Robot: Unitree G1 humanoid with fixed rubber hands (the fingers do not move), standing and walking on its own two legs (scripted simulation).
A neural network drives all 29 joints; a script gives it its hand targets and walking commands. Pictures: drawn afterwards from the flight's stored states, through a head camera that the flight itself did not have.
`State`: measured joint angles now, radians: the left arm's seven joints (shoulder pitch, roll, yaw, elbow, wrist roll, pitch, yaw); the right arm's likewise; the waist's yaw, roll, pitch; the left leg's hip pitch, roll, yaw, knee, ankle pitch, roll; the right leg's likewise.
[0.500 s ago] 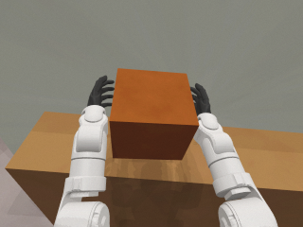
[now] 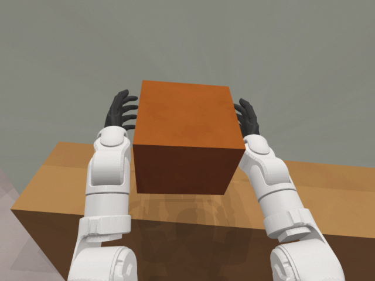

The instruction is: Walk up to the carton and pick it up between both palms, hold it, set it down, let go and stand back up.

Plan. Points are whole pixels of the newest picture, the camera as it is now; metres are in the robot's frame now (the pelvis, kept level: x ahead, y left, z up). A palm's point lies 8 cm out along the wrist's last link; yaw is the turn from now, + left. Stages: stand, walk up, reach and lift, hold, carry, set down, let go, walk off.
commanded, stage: hold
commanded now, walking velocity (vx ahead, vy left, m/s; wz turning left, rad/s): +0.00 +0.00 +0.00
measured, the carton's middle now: (183, 138) +0.36 +0.01 +0.17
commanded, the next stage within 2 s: none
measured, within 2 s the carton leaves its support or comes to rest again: neither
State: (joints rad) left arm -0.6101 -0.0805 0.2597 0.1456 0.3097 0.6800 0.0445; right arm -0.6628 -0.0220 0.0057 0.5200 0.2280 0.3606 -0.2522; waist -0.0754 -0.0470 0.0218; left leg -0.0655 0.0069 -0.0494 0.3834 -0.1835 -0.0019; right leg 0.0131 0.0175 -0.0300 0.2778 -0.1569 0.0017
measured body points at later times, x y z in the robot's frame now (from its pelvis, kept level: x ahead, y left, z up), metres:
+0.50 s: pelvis +0.00 +0.00 +0.00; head -0.05 +0.03 +0.45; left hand +0.38 +0.14 +0.19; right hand +0.37 -0.13 +0.18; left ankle +0.03 +0.12 -0.75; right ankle +0.01 -0.12 -0.75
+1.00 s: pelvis +0.00 +0.00 +0.00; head -0.04 +0.03 +0.45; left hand +0.38 +0.14 +0.19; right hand +0.38 -0.13 +0.17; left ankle +0.03 +0.12 -0.75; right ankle +0.01 -0.12 -0.75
